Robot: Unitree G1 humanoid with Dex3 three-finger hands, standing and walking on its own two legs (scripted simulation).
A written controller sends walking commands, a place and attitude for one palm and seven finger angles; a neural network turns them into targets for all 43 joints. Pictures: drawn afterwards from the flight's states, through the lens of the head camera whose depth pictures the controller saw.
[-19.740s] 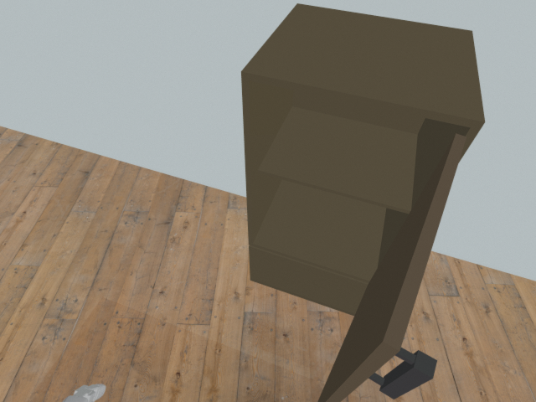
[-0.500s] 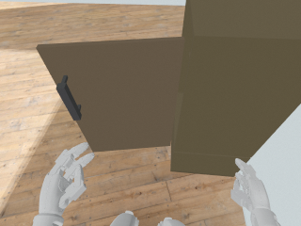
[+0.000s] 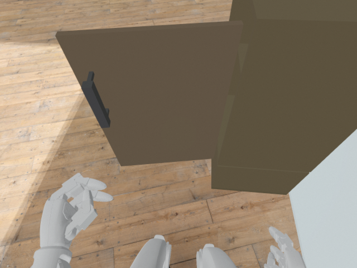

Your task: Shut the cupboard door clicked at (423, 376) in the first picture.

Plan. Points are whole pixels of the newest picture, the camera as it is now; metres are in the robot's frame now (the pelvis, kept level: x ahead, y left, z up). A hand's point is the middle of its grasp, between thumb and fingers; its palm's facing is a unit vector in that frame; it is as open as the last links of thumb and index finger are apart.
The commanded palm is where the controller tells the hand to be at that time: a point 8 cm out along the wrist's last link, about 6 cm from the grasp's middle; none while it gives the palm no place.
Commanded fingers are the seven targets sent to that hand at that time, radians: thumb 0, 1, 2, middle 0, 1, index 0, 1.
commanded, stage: raise the hand and make a fist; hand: left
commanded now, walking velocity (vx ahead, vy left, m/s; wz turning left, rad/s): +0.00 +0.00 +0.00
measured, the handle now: (98, 100) +0.51 +0.25 +0.06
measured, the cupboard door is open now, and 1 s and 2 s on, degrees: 100 100 100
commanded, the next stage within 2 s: bring the fist close to the handle in 1.02 s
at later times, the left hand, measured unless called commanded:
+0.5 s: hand (59, 202) +0.24 +0.25 +0.06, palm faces +0.14 -0.99 -0.02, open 3.1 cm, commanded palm +0.21 +0.29 +0.06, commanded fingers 0.00 0.90 0.90 -1.30 -1.50 -1.30 -1.50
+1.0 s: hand (67, 200) +0.24 +0.23 +0.06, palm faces +0.13 -0.99 -0.03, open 3.2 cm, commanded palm +0.21 +0.28 +0.06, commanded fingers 0.00 0.90 0.90 -1.30 -1.50 -1.30 -1.50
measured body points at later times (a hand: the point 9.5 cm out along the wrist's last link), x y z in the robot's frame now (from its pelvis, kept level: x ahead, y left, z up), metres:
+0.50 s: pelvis +0.01 +0.06 +0.01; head +0.08 +0.08 +0.45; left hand +0.22 +0.30 +0.06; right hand +0.22 -0.15 -0.06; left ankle +0.07 +0.11 -0.63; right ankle +0.03 -0.06 -0.63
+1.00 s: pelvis +0.01 +0.04 +0.01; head +0.07 +0.06 +0.46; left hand +0.23 +0.29 +0.06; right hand +0.20 -0.19 -0.06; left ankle +0.07 +0.11 -0.63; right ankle +0.03 -0.06 -0.63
